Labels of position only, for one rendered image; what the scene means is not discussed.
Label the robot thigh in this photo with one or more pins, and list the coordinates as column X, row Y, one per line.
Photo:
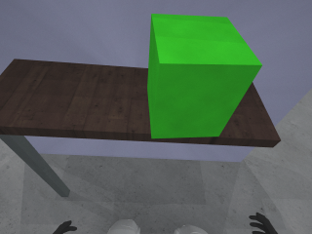
column 190, row 229
column 124, row 226

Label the left robot thigh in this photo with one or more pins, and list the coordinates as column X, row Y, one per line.
column 124, row 226

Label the carton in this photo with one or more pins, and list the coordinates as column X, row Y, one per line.
column 199, row 69

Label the left robot hand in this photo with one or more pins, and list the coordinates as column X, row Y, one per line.
column 65, row 228

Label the right robot thigh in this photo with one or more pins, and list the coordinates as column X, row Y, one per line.
column 190, row 229

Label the table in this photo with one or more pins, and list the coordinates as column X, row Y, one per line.
column 40, row 98

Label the right robot hand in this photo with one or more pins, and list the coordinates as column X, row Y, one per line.
column 266, row 225

